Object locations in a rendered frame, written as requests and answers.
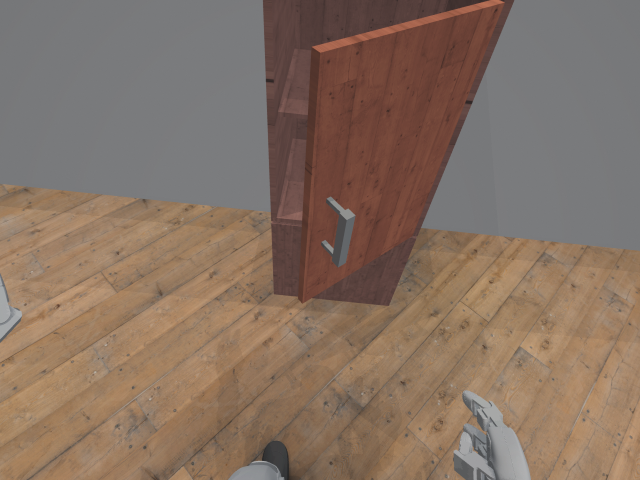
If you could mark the handle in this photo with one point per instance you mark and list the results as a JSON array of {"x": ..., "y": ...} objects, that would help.
[{"x": 343, "y": 233}]

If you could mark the cupboard door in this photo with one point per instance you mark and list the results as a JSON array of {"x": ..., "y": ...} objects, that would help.
[{"x": 383, "y": 106}]

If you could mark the robot right hand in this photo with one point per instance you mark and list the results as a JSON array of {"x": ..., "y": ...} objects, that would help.
[{"x": 500, "y": 455}]

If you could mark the left robot shin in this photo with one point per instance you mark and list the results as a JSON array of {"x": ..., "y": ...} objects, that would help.
[{"x": 266, "y": 463}]

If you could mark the robot left foot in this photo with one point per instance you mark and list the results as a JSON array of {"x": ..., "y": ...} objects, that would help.
[{"x": 276, "y": 453}]

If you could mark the robot left hand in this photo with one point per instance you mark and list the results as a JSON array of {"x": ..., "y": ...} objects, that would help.
[{"x": 9, "y": 316}]

